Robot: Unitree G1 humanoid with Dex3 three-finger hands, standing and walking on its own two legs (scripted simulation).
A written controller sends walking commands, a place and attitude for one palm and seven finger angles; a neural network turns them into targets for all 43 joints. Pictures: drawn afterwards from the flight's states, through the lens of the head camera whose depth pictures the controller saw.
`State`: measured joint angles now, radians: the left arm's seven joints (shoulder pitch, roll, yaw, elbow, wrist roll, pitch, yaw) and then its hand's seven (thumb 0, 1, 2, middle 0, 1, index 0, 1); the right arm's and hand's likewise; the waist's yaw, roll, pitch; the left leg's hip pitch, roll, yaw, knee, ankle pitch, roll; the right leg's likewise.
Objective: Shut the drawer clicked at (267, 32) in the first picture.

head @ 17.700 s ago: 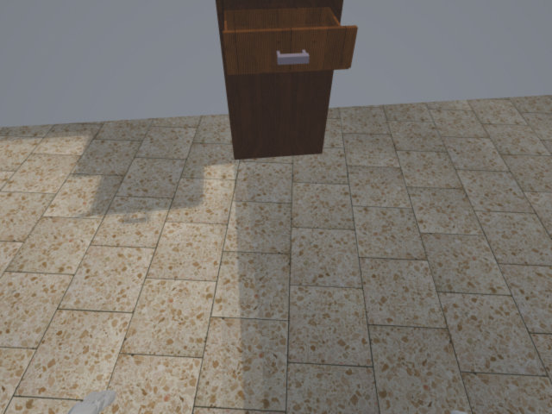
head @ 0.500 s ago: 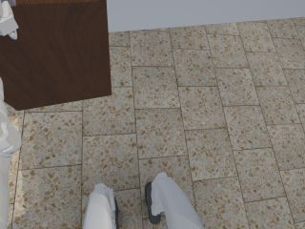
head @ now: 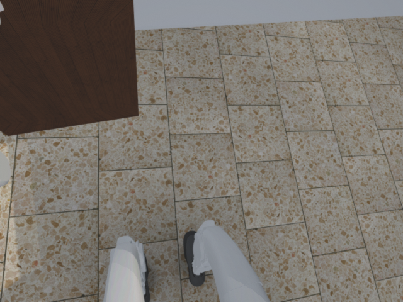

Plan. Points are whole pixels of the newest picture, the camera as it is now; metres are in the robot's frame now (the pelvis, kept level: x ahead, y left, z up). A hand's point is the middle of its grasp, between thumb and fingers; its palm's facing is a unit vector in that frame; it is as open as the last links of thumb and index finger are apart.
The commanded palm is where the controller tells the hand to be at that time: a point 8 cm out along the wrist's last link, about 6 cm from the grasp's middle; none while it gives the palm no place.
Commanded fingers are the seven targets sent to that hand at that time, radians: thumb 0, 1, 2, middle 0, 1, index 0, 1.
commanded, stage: pull the fist back off the drawer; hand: left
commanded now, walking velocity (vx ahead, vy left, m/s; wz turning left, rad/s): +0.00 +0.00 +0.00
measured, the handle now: out of the picture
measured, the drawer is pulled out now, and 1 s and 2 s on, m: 0.00 0.00 0.00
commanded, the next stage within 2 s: draw the hand back to the body in 0.48 s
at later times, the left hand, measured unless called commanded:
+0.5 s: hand out of the picture +0.60 +0.22 +0.07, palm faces +0.12 -0.99 -0.03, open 3.3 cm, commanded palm +0.58 +0.25 +0.08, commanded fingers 0.00 0.90 0.90 -1.40 -1.60 -1.40 -1.60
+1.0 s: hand out of the picture +0.48 +0.24 +0.15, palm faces +0.13 -0.99 -0.04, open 3.3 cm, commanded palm +0.43 +0.28 +0.16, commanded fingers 0.00 0.90 0.90 -1.40 -1.60 -1.40 -1.60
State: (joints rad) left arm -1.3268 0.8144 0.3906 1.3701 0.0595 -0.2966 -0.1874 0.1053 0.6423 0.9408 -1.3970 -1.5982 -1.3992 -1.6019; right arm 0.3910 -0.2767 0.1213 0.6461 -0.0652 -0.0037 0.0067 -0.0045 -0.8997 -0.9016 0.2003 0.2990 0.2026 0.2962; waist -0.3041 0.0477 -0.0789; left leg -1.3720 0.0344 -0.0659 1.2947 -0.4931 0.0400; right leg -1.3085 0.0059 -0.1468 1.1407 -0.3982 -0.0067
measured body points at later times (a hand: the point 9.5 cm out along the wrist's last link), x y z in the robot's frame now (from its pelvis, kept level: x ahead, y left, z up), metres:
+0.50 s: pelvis +0.03 +0.01 +0.02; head +0.22 +0.04 +0.43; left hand +0.59 +0.27 +0.08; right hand +0.00 -0.25 -0.08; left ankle +0.04 +0.09 -0.61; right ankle +0.07 -0.13 -0.61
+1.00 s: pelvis +0.09 +0.01 +0.08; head +0.17 +0.02 +0.52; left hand +0.46 +0.29 +0.15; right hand +0.19 -0.25 -0.03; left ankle +0.04 +0.09 -0.61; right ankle +0.07 -0.13 -0.61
